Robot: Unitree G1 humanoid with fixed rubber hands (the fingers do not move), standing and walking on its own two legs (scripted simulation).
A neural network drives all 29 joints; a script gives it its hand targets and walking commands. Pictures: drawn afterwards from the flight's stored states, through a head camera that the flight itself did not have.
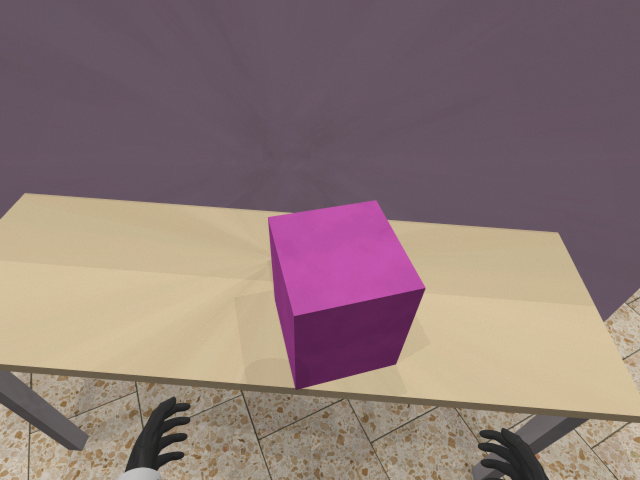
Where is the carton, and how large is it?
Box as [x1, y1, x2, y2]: [268, 200, 425, 389]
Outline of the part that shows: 375,200 268,217 275,302 296,389 395,364 425,288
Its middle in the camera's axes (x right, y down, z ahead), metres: +0.02 +0.09 +0.62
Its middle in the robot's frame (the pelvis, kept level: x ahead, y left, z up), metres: +0.41 +0.00 -0.03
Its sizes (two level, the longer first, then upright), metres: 0.179 0.175 0.217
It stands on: a table, 0.63 m high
